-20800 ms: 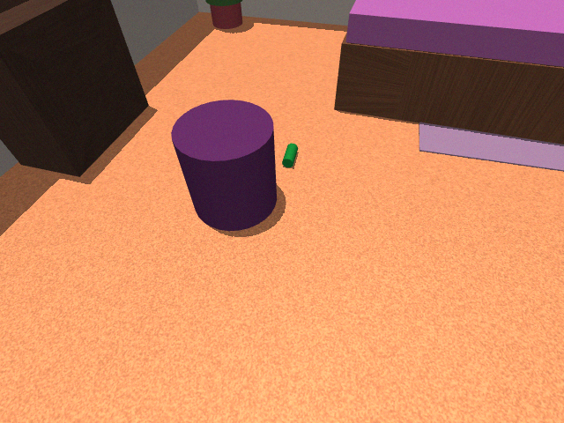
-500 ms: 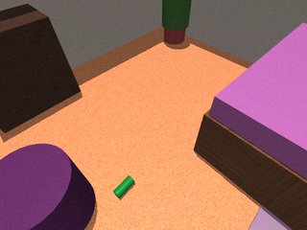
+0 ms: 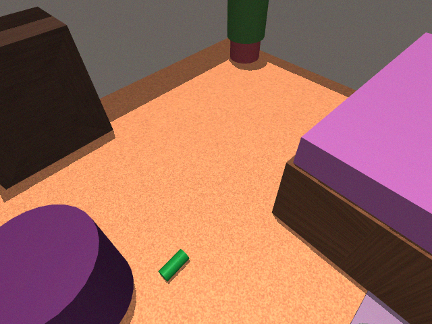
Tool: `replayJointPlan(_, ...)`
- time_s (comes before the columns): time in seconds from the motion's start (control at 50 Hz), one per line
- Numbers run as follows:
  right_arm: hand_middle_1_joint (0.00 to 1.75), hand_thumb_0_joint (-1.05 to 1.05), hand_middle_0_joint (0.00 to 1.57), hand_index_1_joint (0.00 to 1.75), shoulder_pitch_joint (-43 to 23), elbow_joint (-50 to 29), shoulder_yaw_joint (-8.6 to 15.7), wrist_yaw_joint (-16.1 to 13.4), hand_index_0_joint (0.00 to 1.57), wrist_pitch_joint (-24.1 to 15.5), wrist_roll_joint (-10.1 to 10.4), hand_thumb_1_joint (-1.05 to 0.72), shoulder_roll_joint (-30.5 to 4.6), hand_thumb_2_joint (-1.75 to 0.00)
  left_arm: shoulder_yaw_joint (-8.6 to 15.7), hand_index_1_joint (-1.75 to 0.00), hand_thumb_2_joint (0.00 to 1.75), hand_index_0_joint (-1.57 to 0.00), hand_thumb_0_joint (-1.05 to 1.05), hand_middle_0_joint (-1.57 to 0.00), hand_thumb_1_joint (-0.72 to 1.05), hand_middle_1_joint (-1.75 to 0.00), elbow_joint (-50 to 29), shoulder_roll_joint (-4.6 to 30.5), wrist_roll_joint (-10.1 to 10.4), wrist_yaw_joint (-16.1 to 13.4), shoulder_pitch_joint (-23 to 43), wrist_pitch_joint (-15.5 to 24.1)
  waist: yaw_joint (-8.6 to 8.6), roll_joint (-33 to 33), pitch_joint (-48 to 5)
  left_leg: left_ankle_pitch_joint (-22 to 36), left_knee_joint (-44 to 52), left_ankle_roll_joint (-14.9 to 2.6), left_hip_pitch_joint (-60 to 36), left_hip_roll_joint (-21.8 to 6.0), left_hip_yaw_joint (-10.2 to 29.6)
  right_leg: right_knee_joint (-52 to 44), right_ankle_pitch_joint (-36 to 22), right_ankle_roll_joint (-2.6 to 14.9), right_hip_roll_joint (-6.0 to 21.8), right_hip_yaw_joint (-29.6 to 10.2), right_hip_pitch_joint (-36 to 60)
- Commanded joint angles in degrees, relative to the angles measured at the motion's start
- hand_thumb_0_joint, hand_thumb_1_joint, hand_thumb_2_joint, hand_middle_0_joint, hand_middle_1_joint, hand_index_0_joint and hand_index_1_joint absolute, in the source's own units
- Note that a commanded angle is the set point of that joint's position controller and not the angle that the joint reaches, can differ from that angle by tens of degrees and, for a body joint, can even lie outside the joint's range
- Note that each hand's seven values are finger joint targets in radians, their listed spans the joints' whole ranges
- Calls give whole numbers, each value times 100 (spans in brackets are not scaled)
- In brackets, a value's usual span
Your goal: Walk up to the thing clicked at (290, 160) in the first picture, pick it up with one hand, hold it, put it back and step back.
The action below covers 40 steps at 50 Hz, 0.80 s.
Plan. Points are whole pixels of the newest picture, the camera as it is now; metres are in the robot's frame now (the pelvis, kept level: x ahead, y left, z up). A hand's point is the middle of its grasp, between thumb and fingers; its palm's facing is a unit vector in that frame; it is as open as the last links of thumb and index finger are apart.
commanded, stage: stand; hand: left
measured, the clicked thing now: (174, 264) +0.47 +0.23 -0.75
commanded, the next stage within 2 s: none
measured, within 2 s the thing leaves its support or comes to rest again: neither
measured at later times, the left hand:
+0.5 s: hand out of the picture +0.07 +0.26 -0.15, palm faces -0.03 -0.94 -0.35, open 7.3 cm
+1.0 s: hand out of the picture +0.07 +0.26 -0.16, palm faces -0.03 -0.94 -0.35, open 7.3 cm
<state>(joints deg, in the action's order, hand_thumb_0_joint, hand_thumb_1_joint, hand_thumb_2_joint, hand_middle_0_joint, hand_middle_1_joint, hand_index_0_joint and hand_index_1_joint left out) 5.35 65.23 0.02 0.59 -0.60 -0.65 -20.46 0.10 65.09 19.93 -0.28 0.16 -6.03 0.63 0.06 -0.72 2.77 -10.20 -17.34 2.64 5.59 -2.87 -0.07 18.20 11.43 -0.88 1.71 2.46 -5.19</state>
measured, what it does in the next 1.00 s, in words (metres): stands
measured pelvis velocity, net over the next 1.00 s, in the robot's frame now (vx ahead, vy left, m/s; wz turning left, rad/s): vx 0.00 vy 0.00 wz -0.01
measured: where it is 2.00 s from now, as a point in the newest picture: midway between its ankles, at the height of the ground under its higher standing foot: outside the picture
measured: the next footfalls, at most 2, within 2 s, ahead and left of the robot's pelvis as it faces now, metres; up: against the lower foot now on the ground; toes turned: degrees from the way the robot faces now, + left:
none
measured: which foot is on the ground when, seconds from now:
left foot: down 0.00-1.00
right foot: down 0.00-1.00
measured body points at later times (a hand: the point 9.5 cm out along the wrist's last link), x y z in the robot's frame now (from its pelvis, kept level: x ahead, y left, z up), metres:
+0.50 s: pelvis +0.00 +0.00 +0.00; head +0.01 +0.00 +0.45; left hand +0.08 +0.30 -0.13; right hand +0.07 -0.30 -0.13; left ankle -0.01 +0.15 -0.75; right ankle -0.02 -0.13 -0.75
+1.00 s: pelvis +0.00 +0.00 +0.00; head +0.01 +0.00 +0.45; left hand +0.07 +0.31 -0.13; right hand +0.07 -0.30 -0.13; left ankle -0.01 +0.15 -0.75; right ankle -0.02 -0.13 -0.75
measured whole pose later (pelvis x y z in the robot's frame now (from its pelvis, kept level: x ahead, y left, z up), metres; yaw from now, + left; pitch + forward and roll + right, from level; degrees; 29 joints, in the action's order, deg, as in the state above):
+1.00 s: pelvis +0.00 +0.00 +0.00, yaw +0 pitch -2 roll +0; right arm 6.3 64.9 0.1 0.5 -0.5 -0.7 -20.2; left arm -0.1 64.5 20.2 -0.3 0.1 -6.8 0.6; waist 0.0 -0.2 2.8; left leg -10.3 -17.3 2.3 5.2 -2.7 -0.6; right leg 18.1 11.3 -1.2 1.9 1.9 -5.0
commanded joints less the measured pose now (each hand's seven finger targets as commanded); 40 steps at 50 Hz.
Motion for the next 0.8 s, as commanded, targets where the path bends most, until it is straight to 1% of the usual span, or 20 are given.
replayJointPlan(0.0, 30, 0, 20, 30, -246, -366, 190, -106, 20, -94, 25, -90, -1189, -90, 250, -30, 90, -20, 0, -20, 90, -30, -352, 1271, -18, -68, 177, 119, -5, 65, -554, 1373, 74, -295, -211, -547, 321, -253, -1422, 153, 662, -464, 76)
replayJointPlan(0.02, 30, 0, 20, 30, -193, -360, 189, -110, 20, -89, 23, -90, -1176, -90, 258, -30, 90, -20, 0, -20, 90, -30, -362, 1284, -22, -74, 223, 113, -34, 99, -507, 1199, 120, -275, -144, -531, 324, -280, -1256, 148, 661, -473, 64)
replayJointPlan(0.06, 30, 0, 20, 30, -229, -361, 185, -110, 20, -80, 17, -90, -1182, -90, 263, -30, 90, -20, 0, -20, 90, -30, -355, 1296, -21, -69, 210, 101, -10, 84, -434, 953, 144, -284, -130, -534, 329, -314, -991, 144, 644, -484, -32)
replayJointPlan(0.12, 30, 0, 20, 30, -190, -354, 190, -98, 20, -74, 21, -90, -1171, -90, 250, -30, 90, -20, 0, -20, 90, -30, -354, 1281, -16, -75, 202, 110, -11, 146, -423, 1071, 140, -285, -93, -537, 337, -316, -1098, 158, 644, -476, 9)
replayJointPlan(0.16, 30, 0, 20, 30, -168, -357, 197, -95, 20, -77, 12, -90, -1182, -90, 251, -30, 90, -20, 0, -20, 90, -30, -359, 1292, -13, -73, 185, 112, -25, 105, -445, 1000, 139, -283, -70, -527, 319, -332, -1047, 162, 652, -491, 40)
replayJointPlan(0.22, 30, 0, 20, 30, -186, -367, 199, -101, 20, -95, 13, -90, -1200, -90, 249, -30, 90, -20, 0, -20, 90, -30, -378, 1273, -22, -68, 158, 111, -4, -9, -561, 1178, 126, -297, -143, -557, 327, -277, -1246, 176, 671, -497, 115)
replayJointPlan(0.26, 30, 0, 20, 30, -180, -371, 199, -103, 20, -87, 12, -90, -1180, -90, 262, -30, 90, -20, 0, -20, 90, -30, -378, 1309, -29, -77, 191, 116, -8, 110, -520, 1102, 130, -313, -128, -547, 325, -280, -1151, 165, 652, -474, 74)
replayJointPlan(0.3, 30, 0, 20, 30, -178, -384, 203, -104, 20, -84, 16, -90, -1162, -90, 256, -30, 90, -20, 0, -20, 90, -30, -377, 1315, -31, -72, 177, 115, -16, 175, -551, 1255, 115, -310, -224, -569, 332, -244, -1251, 171, 648, -454, 35)
replayJointPlan(0.34, 30, 0, 20, 30, -170, -381, 208, -107, 20, -93, 11, -90, -1206, -90, 244, -30, 90, -20, 0, -20, 90, -30, -387, 1264, -23, -68, 158, 119, 1, 48, -579, 1276, 88, -309, -211, -555, 298, -253, -1318, 172, 660, -481, 81)
replayJointPlan(0.38, 30, 0, 20, 30, -117, -355, 195, -104, 20, -93, 9, -90, -1159, -90, 243, -30, 90, -20, 0, -20, 90, -30, -388, 1282, -15, -73, 195, 114, -37, 68, -409, 1116, 160, -283, -96, -530, 305, -303, -1152, 167, 650, -496, 17)
replayJointPlan(0.44, 30, 0, 20, 30, -156, -355, 203, -95, 20, -76, 6, -90, -1171, -90, 249, -30, 90, -20, 0, -20, 90, -30, -372, 1308, -18, -76, 167, 115, -8, 149, -363, 963, 190, -286, -67, -544, 341, -342, -947, 153, 640, -493, -15)
replayJointPlan(0.46, 30, 0, 20, 30, -133, -364, 220, -103, 20, -75, 3, -90, -1205, -90, 251, -30, 90, -20, 0, -20, 90, -30, -380, 1280, -25, -73, 180, 101, -15, 83, -448, 844, 183, -308, -64, -526, 307, -345, -866, 161, 644, -494, 15)
replayJointPlan(0.5, 30, 0, 20, 30, -178, -382, 220, -98, 20, -79, 10, -90, -1175, -90, 243, -30, 90, -20, 0, -20, 90, -30, -377, 1280, -37, -74, 128, 108, -1, 127, -433, 990, 176, -318, -125, -554, 342, -314, -971, 174, 637, -469, -13)
replayJointPlan(0.52, 30, 0, 20, 30, -169, -367, 216, -99, 20, -74, 19, -90, -1193, -90, 238, -30, 90, -20, 0, -20, 90, -30, -366, 1268, -33, -74, 128, 108, -6, 64, -377, 883, 189, -311, -77, -521, 327, -369, -921, 158, 638, -502, -47)
replayJointPlan(0.54, 30, 0, 20, 30, -113, -369, 206, -96, 20, -87, 10, -90, -1150, -90, 251, -30, 90, -20, 0, -20, 90, -30, -384, 1302, -27, -72, 180, 115, -33, 145, -426, 943, 187, -296, -97, -520, 322, -318, -983, 169, 640, -499, 11)
replayJointPlan(0.58, 30, 0, 20, 30, -145, -366, 217, -94, 20, -91, 5, -90, -1178, -90, 239, -30, 90, -20, 0, -20, 90, -30, -393, 1272, -20, -66, 160, 110, -13, 76, -416, 939, 192, -289, -96, -523, 325, -316, -937, 173, 633, -496, -32)
replayJointPlan(0.6, 30, 0, 20, 30, -139, -359, 212, -93, 20, -88, 1, -90, -1193, -90, 243, -30, 90, -20, 0, -20, 90, -30, -385, 1265, -10, -65, 165, 108, -15, 24, -373, 806, 212, -285, -42, -511, 323, -351, -815, 164, 637, -526, -41)
replayJointPlan(0.66, 30, 0, 20, 30, -126, -364, 221, -90, 20, -78, 12, -90, -1189, -90, 232, -30, 90, -20, 0, -20, 90, -30, -385, 1251, -29, -67, 128, 116, -8, 44, -459, 954, 150, -328, -127, -540, 324, -324, -978, 173, 653, -514, -9)
replayJointPlan(0.7, 30, 0, 20, 30, -105, -366, 215, -90, 20, -78, 13, -90, -1160, -90, 241, -30, 90, -20, 0, -20, 90, -30, -381, 1299, -23, -73, 113, 127, -22, 159, -452, 1045, 153, -313, -136, -532, 334, -312, -1103, 173, 645, -497, 21)
replayJointPlan(0.78, 30, 0, 20, 30, -96, -376, 218, -96, 20, -89, 2, -90, -1179, -90, 251, -30, 90, -20, 0, -20, 90, -30, -404, 1286, -23, -72, 149, 119, -15, 96, -507, 1108, 157, -317, -129, -539, 325, -250, -1141, 186, 651, -481, 83)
